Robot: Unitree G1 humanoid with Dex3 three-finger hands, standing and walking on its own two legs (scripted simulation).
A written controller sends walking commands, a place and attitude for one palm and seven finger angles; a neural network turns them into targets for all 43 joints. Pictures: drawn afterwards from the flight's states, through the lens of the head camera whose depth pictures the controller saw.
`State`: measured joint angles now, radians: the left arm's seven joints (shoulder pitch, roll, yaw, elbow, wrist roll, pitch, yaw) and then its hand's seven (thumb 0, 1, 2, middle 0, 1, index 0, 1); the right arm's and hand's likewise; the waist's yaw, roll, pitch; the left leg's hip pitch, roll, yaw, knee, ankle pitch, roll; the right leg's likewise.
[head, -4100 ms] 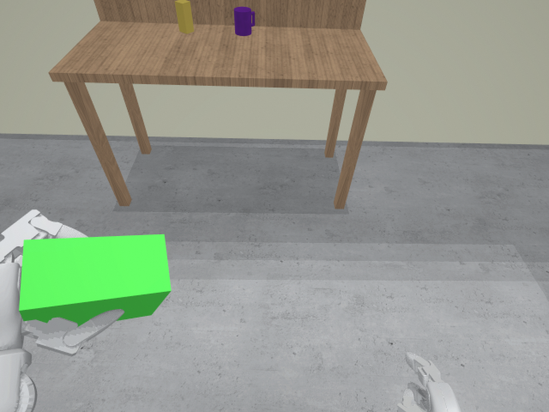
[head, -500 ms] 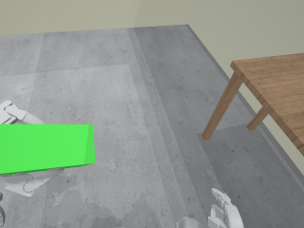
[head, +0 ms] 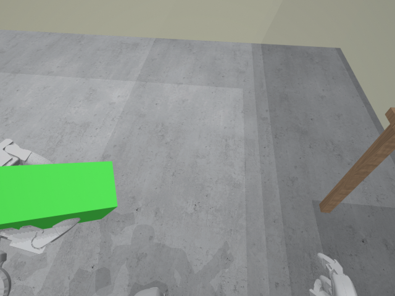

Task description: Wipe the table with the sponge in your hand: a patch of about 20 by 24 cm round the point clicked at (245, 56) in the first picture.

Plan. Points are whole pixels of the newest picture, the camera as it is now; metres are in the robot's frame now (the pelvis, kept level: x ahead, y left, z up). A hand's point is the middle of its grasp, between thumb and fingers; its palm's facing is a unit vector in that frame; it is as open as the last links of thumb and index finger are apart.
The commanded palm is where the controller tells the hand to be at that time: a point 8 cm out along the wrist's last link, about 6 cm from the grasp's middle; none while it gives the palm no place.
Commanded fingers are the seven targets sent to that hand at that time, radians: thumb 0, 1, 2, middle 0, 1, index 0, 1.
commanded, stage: walk to a spot facing it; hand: left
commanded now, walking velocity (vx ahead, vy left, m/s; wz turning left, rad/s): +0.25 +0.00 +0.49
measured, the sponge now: (76, 196) +0.23 +0.20 +0.16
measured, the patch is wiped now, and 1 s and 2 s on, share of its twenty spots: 0.00 0.00 0.00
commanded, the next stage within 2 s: turn to face it in 0.76 s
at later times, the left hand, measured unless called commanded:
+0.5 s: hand (31, 210) +0.20 +0.24 +0.17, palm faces +0.62 -0.68 -0.40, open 10.3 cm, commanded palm +0.13 +0.27 +0.17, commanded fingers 0.00 0.10 1.30 -1.20 -1.60 -1.20 -1.60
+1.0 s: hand out of the picture +0.17 +0.30 +0.17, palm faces +0.72 -0.58 -0.39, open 10.3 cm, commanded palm +0.10 +0.31 +0.17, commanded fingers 0.00 0.10 1.30 -1.20 -1.60 -1.20 -1.60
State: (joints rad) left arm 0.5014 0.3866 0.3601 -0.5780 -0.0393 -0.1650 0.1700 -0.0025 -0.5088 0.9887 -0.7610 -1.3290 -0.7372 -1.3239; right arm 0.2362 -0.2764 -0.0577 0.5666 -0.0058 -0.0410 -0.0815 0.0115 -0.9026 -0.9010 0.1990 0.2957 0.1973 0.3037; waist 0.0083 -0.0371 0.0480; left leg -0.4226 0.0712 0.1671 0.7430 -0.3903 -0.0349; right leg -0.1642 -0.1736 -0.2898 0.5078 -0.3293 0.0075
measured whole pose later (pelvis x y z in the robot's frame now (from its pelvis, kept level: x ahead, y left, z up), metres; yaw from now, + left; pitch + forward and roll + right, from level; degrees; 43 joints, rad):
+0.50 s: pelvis +0.04 -0.04 -0.02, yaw +13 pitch -3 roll +1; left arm 0.37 0.32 0.32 -0.42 -0.01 -0.16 0.15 0.00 -0.51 0.99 -0.76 -1.33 -0.74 -1.33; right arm 0.21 -0.19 0.03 0.67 0.00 -0.08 -0.06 0.01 -0.90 -0.90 0.21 0.30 0.21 0.30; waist 0.04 0.06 0.04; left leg -0.43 0.04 -0.01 1.01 -0.46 0.00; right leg -0.30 -0.08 -0.19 0.65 -0.29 -0.03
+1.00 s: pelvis +0.07 -0.01 -0.02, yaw +25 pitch -3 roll +0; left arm 0.42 0.41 0.38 -0.60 -0.01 -0.20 0.17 0.00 -0.51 0.99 -0.76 -1.33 -0.74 -1.33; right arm 0.15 -0.13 0.01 0.60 0.01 -0.07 -0.03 0.01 -0.90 -0.90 0.20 0.30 0.20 0.30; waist 0.01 -0.06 0.10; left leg -0.32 0.05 0.12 0.62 -0.25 0.03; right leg -0.51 -0.10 -0.08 1.21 -0.46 0.05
